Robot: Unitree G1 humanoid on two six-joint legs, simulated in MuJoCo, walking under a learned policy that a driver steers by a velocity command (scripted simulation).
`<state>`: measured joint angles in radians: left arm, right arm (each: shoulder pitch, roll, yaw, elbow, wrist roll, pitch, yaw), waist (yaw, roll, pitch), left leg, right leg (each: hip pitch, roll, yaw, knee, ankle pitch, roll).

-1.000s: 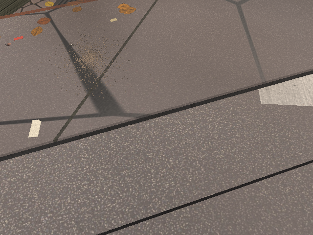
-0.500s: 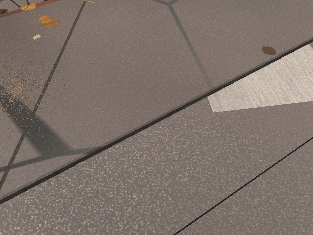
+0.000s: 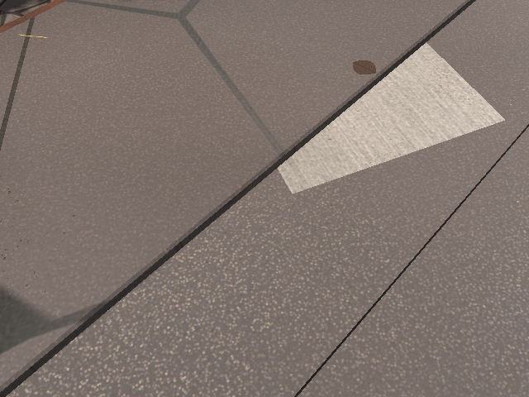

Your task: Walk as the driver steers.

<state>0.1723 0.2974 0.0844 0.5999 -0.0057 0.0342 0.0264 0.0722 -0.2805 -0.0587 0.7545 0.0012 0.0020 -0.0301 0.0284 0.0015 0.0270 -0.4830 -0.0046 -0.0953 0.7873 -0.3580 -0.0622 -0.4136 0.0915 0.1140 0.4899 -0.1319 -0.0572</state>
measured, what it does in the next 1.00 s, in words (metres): walks ahead: left foot, then right foot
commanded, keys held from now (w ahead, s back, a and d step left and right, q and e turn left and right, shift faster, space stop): w+e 0.48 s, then w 0.08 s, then w+q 0.42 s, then q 0.02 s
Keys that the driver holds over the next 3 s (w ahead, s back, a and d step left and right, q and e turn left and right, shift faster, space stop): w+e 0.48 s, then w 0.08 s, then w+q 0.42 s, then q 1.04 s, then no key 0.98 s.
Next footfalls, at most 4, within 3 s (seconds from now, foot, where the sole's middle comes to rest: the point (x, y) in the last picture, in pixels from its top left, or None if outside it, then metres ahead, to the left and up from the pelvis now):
0.08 left None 0.06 0.14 -0.77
0.56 right None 0.24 -0.21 -0.77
1.08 left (336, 322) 0.62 -0.12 -0.74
1.52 right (417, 313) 0.66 -0.33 -0.77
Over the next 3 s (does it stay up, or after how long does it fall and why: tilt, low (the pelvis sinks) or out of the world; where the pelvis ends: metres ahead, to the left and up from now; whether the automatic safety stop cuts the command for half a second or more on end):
stays up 0.57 -0.23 0.02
